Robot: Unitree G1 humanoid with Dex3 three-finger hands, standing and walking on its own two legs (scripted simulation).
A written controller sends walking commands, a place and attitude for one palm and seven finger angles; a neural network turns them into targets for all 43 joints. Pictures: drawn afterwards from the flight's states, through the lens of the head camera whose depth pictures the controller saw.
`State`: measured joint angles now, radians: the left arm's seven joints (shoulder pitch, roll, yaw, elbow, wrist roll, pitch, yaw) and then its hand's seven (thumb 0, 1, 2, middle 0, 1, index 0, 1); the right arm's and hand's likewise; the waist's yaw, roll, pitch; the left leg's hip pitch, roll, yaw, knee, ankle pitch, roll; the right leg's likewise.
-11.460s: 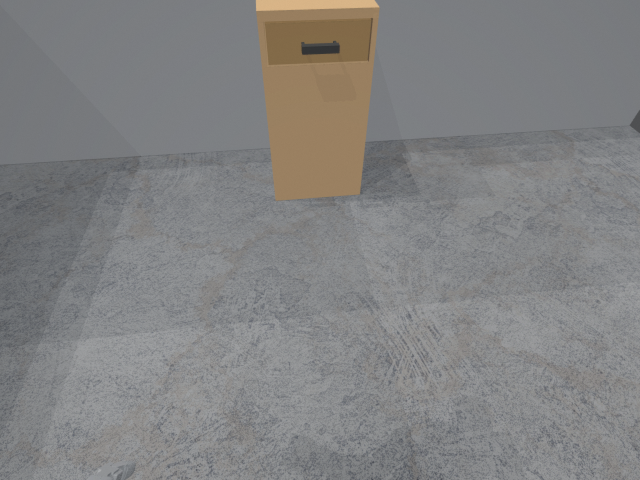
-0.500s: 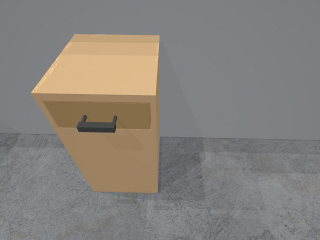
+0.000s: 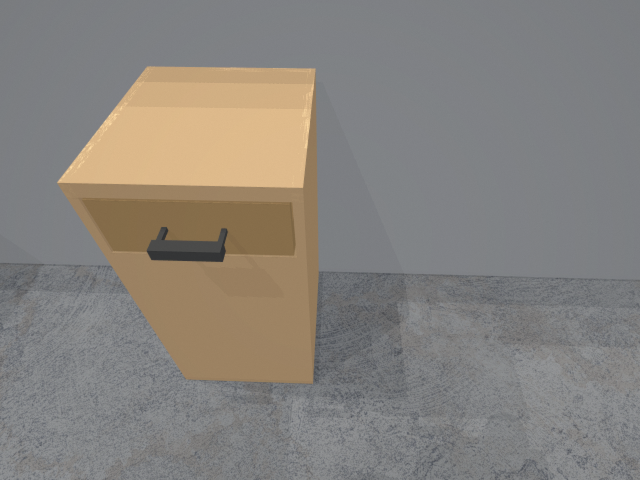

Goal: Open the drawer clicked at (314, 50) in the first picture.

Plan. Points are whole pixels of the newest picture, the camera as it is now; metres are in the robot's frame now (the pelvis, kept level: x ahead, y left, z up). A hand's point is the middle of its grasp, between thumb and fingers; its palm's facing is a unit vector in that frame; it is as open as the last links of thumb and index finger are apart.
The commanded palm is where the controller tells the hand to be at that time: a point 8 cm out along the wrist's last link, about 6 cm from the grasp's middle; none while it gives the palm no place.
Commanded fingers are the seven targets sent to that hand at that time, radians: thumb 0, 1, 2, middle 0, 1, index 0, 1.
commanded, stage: look again from close up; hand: left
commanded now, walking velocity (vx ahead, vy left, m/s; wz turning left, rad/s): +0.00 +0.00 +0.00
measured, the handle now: (190, 241) +0.51 +0.28 -0.05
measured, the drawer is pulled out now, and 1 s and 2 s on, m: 0.00 0.00 0.00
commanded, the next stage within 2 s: shuffle to correct the standing spot in 0.18 s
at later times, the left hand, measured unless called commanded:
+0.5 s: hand out of the picture -0.03 +0.16 -0.17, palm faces +0.10 -0.97 -0.20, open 7.3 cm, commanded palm none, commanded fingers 0.00 0.90 0.90 -0.20 -0.30 -0.20 -0.30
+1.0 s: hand out of the picture -0.01 +0.25 -0.17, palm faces +0.05 -0.98 -0.21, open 7.3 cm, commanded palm none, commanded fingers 0.00 0.90 0.90 -0.20 -0.30 -0.20 -0.30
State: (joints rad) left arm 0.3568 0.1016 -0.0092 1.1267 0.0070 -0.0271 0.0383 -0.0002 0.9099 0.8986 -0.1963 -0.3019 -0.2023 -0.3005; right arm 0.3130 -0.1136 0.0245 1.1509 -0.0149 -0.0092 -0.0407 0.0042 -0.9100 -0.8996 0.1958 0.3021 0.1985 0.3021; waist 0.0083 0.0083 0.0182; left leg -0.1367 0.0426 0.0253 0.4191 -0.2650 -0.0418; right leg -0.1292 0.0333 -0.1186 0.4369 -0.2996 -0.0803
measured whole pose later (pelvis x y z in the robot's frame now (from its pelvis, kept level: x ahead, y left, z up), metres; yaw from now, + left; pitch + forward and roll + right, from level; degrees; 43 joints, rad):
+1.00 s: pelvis -0.01 +0.07 +0.00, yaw +1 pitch +1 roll +2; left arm 0.31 0.15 0.03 1.06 0.03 0.02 0.02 0.00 0.91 0.90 -0.19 -0.30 -0.20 -0.30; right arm 0.29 -0.13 -0.01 1.08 -0.04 0.00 -0.03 0.01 -0.93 -0.90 0.20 0.30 0.20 0.30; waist -0.01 -0.02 0.00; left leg -0.24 -0.01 0.11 0.43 -0.21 0.02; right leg -0.31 -0.04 -0.04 0.75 -0.45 -0.02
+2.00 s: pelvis -0.02 +0.11 +0.00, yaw +0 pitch +0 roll +0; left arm 0.30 0.18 -0.01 1.02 0.02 0.01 0.03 0.00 0.91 0.90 -0.20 -0.30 -0.20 -0.30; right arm 0.28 -0.18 0.01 1.00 -0.03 0.00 -0.02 0.00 -0.93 -0.90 0.20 0.30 0.20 0.30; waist 0.01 0.00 0.01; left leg -0.22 -0.05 0.08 0.48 -0.25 0.08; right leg -0.21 -0.04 -0.02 0.49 -0.27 0.01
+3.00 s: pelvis +0.02 +0.09 +0.00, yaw +0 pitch -1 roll +0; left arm 0.32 0.12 -0.01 1.13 0.01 -0.01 0.04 0.00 0.91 0.90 -0.20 -0.30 -0.20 -0.30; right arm 0.29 -0.13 0.02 1.14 -0.01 -0.02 -0.04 0.01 -0.91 -0.90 0.20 0.30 0.20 0.30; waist 0.00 -0.01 0.03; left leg -0.13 -0.03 0.07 0.44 -0.29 0.04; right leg -0.12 -0.02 -0.03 0.46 -0.32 0.00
